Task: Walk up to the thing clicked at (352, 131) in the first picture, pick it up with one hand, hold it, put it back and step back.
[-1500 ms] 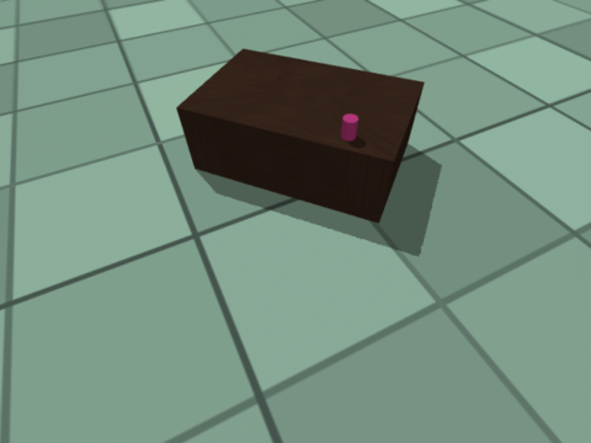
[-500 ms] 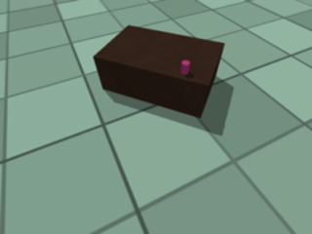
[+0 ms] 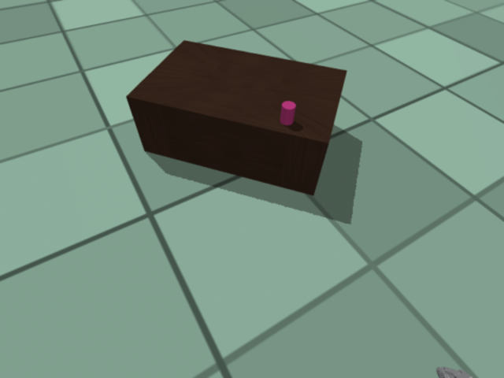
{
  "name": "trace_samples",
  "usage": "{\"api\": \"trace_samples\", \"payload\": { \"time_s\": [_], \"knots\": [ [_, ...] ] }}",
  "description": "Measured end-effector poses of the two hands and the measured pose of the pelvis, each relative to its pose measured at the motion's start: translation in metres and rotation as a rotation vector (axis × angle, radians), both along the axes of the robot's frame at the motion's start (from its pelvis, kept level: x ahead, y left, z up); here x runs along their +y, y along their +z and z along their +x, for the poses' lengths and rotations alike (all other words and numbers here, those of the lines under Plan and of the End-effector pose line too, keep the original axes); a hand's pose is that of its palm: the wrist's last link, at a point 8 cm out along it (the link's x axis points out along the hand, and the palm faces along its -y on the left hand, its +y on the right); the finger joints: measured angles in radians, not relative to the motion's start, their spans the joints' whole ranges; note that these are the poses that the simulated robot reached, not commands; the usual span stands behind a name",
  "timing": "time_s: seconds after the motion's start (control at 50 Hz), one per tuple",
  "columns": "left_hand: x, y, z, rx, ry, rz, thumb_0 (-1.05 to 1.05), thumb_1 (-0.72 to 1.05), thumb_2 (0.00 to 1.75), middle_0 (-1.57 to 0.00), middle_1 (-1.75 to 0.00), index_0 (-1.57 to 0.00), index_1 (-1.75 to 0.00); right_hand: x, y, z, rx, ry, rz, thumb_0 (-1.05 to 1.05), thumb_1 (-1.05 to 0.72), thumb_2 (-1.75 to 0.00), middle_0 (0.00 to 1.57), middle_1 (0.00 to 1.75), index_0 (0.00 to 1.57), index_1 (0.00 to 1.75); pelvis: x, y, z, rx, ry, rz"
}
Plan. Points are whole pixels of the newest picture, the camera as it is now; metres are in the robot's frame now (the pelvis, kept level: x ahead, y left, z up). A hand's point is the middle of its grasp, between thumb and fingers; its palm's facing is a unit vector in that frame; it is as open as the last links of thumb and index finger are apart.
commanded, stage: walk up
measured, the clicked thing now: (287, 113) +1.18 -0.18 -0.37
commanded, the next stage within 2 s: none
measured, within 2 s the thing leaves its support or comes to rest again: neither
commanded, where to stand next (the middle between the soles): +0.56 +0.06 m, yaw -8 degrees
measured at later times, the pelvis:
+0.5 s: pelvis +0.18 +0.00 +0.00, yaw -5 degrees
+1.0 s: pelvis +0.36 +0.06 +0.00, yaw -8 degrees
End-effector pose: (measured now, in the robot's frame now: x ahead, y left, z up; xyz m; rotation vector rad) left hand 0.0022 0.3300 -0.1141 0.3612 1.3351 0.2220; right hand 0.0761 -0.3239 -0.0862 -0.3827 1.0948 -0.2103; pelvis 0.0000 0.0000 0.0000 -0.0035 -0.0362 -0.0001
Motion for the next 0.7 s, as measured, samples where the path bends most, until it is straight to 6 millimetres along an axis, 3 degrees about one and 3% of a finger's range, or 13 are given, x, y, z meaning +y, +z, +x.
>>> {"api": "trace_samples", "payload": {
  "time_s": [0.1, 0.22, 0.3, 0.36, 0.42, 0.52, 0.7],
  "knots": [
    [0.006, 0.009, 0.071, -0.079, -0.073, -0.016, 0.01, 0.90, 0.89, -0.20, -0.30, -0.20, -0.30, 0.014, 0.002, -0.003, 0.040, -0.057, 0.022, 0.01, -0.90, -0.90, 0.20, 0.30, 0.21, 0.30, 0.008, 0.007, 0.034, -0.009, -0.024, 0.006],
    [-0.005, 0.019, 0.170, -0.172, -0.168, -0.017, 0.01, 0.90, 0.89, -0.20, -0.30, -0.20, -0.30, 0.019, -0.017, 0.001, 0.102, -0.115, 0.063, 0.01, -0.90, -0.90, 0.20, 0.30, 0.21, 0.30, 0.010, 0.002, 0.077, -0.021, -0.049, 0.019],
    [-0.022, 0.020, 0.236, -0.248, -0.220, -0.001, 0.01, 0.90, 0.89, -0.20, -0.30, -0.20, -0.30, 0.014, -0.041, 0.018, 0.126, -0.149, 0.091, 0.01, -0.90, -0.90, 0.20, 0.30, 0.21, 0.30, 0.002, -0.012, 0.114, -0.027, -0.059, 0.020],
    [-0.033, 0.024, 0.272, -0.326, -0.228, 0.005, 0.01, 0.90, 0.89, -0.20, -0.30, -0.20, -0.30, 0.014, -0.052, 0.043, 0.143, -0.147, 0.107, 0.01, -0.90, -0.90, 0.20, 0.30, 0.21, 0.30, -0.004, -0.017, 0.134, -0.037, -0.062, 0.001],
    [-0.038, 0.033, 0.290, -0.360, -0.213, -0.002, 0.01, 0.90, 0.89, -0.20, -0.30, -0.20, -0.30, 0.016, -0.047, 0.075, 0.126, -0.121, 0.118, 0.01, -0.90, -0.90, 0.20, 0.30, 0.20, 0.30, -0.003, -0.010, 0.153, -0.038, -0.067, 0.005],
    [-0.030, 0.039, 0.300, -0.317, -0.208, -0.001, 0.01, 0.90, 0.89, -0.21, -0.30, -0.20, -0.30, 0.016, -0.032, 0.128, 0.061, -0.087, 0.113, 0.01, -0.90, -0.90, 0.20, 0.30, 0.21, 0.30, 0.003, 0.000, 0.186, -0.025, -0.084, -0.002],
    [0.030, 0.014, 0.324, -0.190, -0.172, 0.002, 0.01, 0.90, 0.89, -0.21, -0.31, -0.20, -0.30, 0.028, -0.012, 0.204, 0.044, -0.072, 0.021, 0.01, -0.90, -0.90, 0.20, 0.30, 0.20, 0.30, 0.039, -0.008, 0.257, 0.002, -0.095, -0.026]
  ]
}}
